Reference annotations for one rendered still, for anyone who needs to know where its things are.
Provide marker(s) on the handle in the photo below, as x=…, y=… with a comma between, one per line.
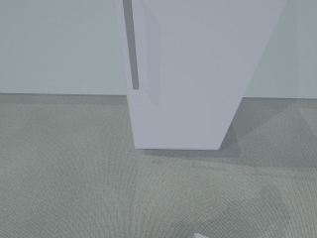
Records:
x=130, y=32

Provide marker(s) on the fridge door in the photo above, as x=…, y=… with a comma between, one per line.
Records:
x=195, y=60

